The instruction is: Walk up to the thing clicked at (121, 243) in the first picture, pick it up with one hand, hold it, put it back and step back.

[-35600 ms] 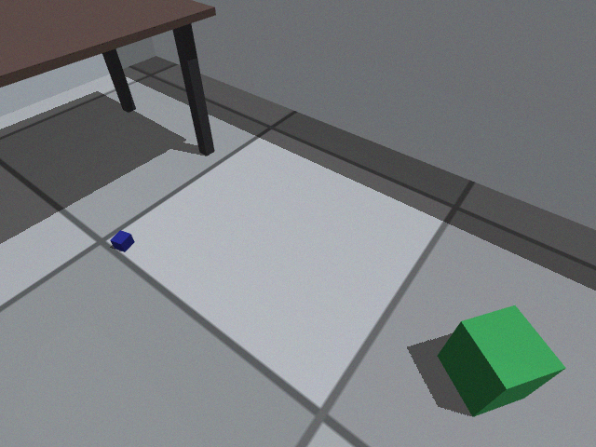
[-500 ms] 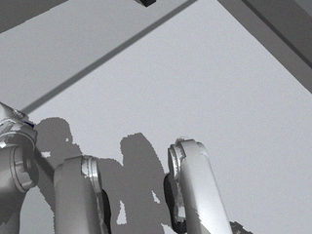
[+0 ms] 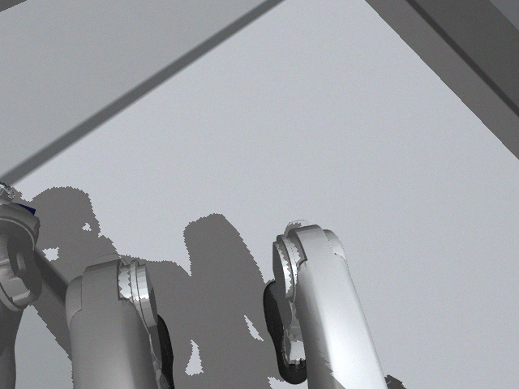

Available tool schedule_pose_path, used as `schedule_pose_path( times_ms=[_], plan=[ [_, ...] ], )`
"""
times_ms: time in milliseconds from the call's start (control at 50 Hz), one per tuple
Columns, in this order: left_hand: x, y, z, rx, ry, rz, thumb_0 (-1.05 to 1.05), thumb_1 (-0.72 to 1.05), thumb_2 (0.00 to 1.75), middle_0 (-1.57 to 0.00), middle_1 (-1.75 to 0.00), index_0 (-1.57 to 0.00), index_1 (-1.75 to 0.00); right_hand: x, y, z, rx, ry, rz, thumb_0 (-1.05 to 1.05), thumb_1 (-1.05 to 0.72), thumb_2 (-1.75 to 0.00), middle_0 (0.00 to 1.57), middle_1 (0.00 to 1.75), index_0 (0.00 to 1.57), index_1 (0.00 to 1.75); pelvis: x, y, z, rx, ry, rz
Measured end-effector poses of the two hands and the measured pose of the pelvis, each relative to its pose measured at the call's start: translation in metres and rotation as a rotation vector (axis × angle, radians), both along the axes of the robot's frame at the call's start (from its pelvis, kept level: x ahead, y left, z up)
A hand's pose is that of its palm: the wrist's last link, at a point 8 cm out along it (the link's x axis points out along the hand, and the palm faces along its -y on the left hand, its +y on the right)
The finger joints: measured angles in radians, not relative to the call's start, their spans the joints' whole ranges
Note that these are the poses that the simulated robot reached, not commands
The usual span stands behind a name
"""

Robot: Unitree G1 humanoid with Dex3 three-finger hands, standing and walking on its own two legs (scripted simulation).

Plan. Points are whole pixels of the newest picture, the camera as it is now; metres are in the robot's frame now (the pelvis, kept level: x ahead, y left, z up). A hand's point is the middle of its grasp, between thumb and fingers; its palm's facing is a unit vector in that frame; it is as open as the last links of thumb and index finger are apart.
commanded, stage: lower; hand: left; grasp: from above
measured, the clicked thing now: (2, 222) +0.41 +0.35 -0.22
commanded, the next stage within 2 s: rest in 0.08 s
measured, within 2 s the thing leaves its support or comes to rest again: rests again in 0.84 s
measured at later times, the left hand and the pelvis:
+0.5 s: hand (14, 214) +0.42 +0.33 -0.22, palm faces -0.22 -0.39 -0.89, open 6.2 cm; pelvis +0.00 +0.00 -0.02, yaw -3 degrees
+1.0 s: hand (25, 217) +0.42 +0.33 -0.25, palm faces -0.20 -0.40 -0.89, open 6.0 cm; pelvis +0.00 +0.01 -0.02, yaw -5 degrees
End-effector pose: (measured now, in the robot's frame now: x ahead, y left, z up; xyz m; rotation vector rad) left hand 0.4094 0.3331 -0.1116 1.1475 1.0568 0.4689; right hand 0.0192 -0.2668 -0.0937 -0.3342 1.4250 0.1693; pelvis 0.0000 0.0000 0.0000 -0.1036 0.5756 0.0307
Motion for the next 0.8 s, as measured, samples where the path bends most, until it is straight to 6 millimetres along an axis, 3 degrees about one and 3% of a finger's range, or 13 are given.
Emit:
schedule_pose_path(
  times_ms=[260,480,660,800],
  plan=[
    [0.011,-0.001,-0.030,-0.005,-0.024,0.020,-0.12,0.33,0.19,-0.92,-0.20,-1.16,-0.26,-0.015,0.005,-0.005,0.012,0.060,0.007,0.01,-0.91,-0.90,0.20,0.30,0.20,0.30,0.002,0.002,-0.015,-0.024,-0.025,-0.013],
    [0.012,0.003,-0.046,-0.014,0.005,-0.037,-0.13,0.35,0.17,-0.92,-0.16,-1.18,-0.24,-0.014,0.011,-0.006,0.027,0.044,0.025,0.01,-0.91,-0.90,0.20,0.30,0.20,0.30,0.003,0.004,-0.022,-0.042,-0.041,-0.024],
    [0.004,0.004,-0.062,-0.024,0.000,-0.015,-0.12,0.36,0.16,-0.92,-0.15,-1.18,-0.23,-0.009,0.012,0.002,0.019,0.023,0.074,0.01,-0.90,-0.90,0.20,0.30,0.20,0.30,0.000,0.006,-0.024,-0.057,-0.070,-0.030],
    [0.009,0.005,-0.072,-0.027,-0.001,-0.010,-0.12,0.36,0.16,-0.91,-0.15,-1.18,-0.23,-0.016,0.012,0.013,0.005,0.037,0.102,0.01,-0.90,-0.89,0.20,0.30,0.20,0.30,-0.001,0.008,-0.025,-0.075,-0.095,-0.034]
  ],
)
